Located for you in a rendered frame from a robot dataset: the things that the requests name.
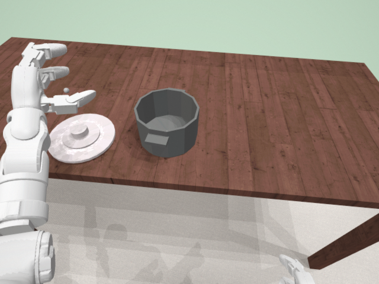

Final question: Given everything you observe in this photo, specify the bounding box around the left robot hand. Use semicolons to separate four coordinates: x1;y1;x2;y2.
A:
11;42;96;115

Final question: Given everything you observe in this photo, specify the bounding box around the table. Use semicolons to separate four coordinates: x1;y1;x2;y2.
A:
0;37;379;270

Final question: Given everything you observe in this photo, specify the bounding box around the left robot upper arm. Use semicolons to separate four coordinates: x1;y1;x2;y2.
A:
0;230;56;284

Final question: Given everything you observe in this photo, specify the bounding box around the right robot hand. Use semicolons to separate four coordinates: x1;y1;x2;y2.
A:
279;254;316;284

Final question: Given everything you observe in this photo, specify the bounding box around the knob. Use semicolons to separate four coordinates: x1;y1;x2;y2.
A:
70;122;89;138

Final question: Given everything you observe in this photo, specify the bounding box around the left robot forearm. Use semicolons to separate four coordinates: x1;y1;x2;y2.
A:
0;108;51;236

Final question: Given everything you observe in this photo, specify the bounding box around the pot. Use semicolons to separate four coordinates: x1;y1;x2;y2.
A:
134;88;200;157

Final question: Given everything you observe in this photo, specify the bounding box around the lid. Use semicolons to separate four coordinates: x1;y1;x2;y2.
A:
48;114;115;163

